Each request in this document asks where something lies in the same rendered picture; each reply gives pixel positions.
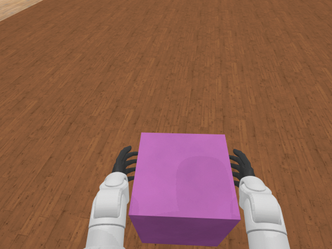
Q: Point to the right robot hand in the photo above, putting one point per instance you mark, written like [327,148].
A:
[244,166]

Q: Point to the carton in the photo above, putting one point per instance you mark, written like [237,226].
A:
[183,190]

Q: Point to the left robot hand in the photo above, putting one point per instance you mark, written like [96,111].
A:
[121,163]

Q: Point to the right robot forearm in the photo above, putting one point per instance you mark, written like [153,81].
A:
[264,221]

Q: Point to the left robot forearm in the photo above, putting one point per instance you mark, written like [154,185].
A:
[108,215]

